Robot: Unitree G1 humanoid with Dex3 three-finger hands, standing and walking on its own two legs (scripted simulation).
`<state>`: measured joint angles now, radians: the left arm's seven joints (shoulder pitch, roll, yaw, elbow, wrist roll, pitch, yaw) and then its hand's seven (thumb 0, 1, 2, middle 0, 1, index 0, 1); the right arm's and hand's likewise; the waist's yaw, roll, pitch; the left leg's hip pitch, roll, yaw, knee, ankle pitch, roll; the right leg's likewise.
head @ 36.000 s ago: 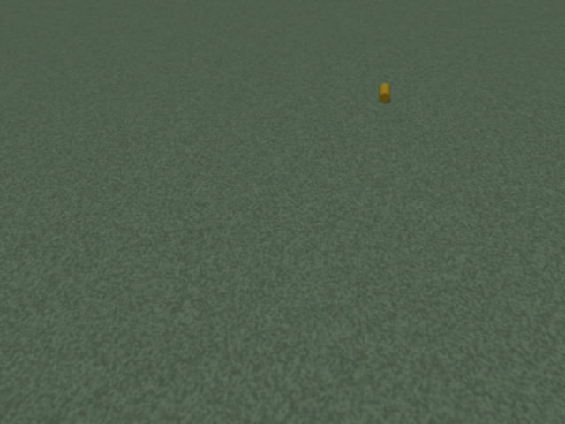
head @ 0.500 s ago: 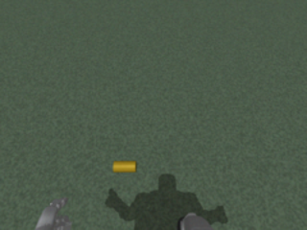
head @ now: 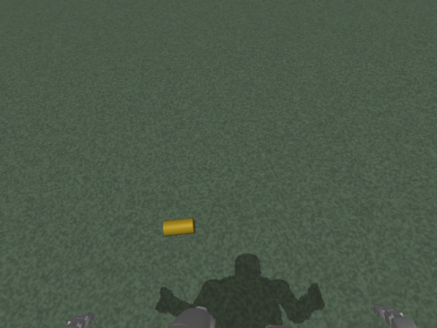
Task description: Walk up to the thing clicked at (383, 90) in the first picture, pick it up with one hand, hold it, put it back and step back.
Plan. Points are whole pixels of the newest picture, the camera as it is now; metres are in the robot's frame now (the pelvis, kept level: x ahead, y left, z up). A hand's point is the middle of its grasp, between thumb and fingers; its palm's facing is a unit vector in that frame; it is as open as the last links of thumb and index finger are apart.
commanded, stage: step back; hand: left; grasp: from above
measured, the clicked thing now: (179, 226) +0.59 +0.25 -0.73
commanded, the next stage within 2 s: none
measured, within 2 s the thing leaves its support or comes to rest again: neither
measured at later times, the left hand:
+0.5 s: hand out of the picture -0.05 +0.28 -0.15, palm faces +0.00 -0.93 -0.37, open 7.4 cm
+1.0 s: hand out of the picture -0.20 +0.26 -0.15, palm faces +0.05 -0.91 -0.40, open 7.4 cm
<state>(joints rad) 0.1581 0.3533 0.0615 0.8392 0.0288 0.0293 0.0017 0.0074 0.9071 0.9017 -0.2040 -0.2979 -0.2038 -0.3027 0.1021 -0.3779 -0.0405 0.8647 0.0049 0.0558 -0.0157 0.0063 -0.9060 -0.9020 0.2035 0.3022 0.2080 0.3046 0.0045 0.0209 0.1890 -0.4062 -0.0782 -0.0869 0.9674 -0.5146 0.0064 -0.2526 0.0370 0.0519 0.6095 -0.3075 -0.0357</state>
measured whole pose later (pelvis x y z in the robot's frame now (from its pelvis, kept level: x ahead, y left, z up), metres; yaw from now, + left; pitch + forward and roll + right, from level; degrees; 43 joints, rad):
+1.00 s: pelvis -0.33 -0.02 -0.01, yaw +4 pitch -4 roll +2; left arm 0.09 0.40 0.07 0.77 0.03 0.07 0.02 0.01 0.90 0.90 -0.21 -0.30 -0.20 -0.30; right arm 0.22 -0.37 -0.04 0.89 -0.03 0.04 -0.01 0.01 -0.91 -0.90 0.20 0.30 0.21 0.30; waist 0.01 -0.06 0.19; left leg -0.26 -0.08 -0.01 0.67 -0.34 0.02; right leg -0.44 -0.06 0.03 0.78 -0.36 0.00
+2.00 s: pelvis -0.43 -0.06 +0.00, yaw +4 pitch -3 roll +0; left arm 0.16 0.35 0.05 0.98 0.04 -0.04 -0.01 0.01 0.91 0.90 -0.20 -0.30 -0.20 -0.30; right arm 0.24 -0.38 -0.05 1.00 -0.02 0.00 0.00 0.01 -0.91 -0.90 0.20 0.30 0.21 0.30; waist 0.01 0.03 0.07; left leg -0.33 -0.02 -0.08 0.80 -0.47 0.00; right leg -0.24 -0.01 -0.05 0.57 -0.28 -0.02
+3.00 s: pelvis -0.42 -0.04 +0.02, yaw +3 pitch -3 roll +0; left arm 0.13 0.35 0.00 1.14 0.02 -0.01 -0.01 0.01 0.91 0.90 -0.20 -0.30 -0.20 -0.30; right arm 0.11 -0.35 -0.01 1.17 -0.01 -0.01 0.02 0.01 -0.91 -0.90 0.20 0.30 0.21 0.30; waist 0.00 0.00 0.06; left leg -0.14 0.01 0.02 0.31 -0.13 -0.01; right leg -0.11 -0.03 -0.02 0.33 -0.18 0.02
